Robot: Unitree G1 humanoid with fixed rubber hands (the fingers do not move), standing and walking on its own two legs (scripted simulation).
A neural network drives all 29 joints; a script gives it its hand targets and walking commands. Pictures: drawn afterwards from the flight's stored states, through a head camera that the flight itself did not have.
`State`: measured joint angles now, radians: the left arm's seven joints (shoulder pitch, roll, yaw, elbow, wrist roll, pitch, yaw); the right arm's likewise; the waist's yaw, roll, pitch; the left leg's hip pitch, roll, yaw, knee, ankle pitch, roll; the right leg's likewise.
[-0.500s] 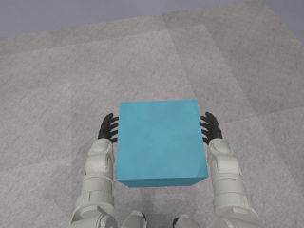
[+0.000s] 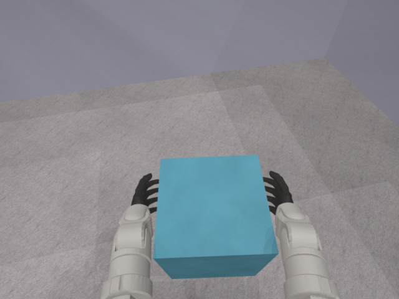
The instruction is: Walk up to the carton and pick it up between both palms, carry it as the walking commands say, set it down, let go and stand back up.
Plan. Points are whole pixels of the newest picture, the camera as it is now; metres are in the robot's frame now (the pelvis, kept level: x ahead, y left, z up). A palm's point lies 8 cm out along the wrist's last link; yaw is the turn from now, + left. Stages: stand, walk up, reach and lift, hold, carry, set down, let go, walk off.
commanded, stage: reach and lift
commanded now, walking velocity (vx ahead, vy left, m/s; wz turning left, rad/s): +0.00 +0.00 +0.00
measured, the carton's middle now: (211, 221) +0.31 +0.01 -0.07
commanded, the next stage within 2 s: hold in 1.44 s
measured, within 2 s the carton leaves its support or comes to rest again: neither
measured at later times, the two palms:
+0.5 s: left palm (132, 205) +0.29 +0.16 +0.05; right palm (291, 202) +0.30 -0.14 +0.06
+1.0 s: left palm (137, 202) +0.29 +0.15 +0.06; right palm (298, 205) +0.29 -0.15 +0.06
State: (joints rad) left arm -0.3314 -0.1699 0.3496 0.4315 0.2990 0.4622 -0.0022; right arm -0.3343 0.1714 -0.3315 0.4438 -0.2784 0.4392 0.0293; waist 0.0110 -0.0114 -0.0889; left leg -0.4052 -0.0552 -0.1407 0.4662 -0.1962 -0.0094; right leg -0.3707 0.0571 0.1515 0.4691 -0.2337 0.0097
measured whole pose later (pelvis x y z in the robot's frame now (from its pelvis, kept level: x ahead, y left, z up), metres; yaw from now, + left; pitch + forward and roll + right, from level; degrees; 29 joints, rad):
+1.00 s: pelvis +0.00 +0.00 +0.01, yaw -1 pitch -6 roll +0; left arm -0.31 -0.16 0.27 0.26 0.30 0.75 -0.01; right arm -0.30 0.16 -0.26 0.26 -0.28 0.72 0.04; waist 0.01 -0.01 0.02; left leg -0.06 -0.04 -0.11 0.34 -0.17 0.00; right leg -0.03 0.04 0.16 0.35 -0.20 0.01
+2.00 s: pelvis -0.01 +0.00 +0.01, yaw +0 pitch -7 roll +0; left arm -0.27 -0.15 0.23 0.22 0.28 0.77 0.00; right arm -0.26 0.15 -0.23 0.22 -0.27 0.74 0.03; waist 0.01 -0.01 0.01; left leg -0.06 -0.05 -0.12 0.35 -0.17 0.00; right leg -0.03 0.04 0.14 0.35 -0.20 0.01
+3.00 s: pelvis +0.12 -0.05 -0.01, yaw +5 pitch +6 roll +1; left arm -0.15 -0.13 0.11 -0.33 0.10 1.15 0.11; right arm -0.14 0.13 -0.09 -0.31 -0.10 1.12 -0.07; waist 0.02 -0.04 -0.17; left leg -0.39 0.05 0.19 0.51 -0.21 0.03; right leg -0.12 0.00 -0.14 0.45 -0.42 -0.05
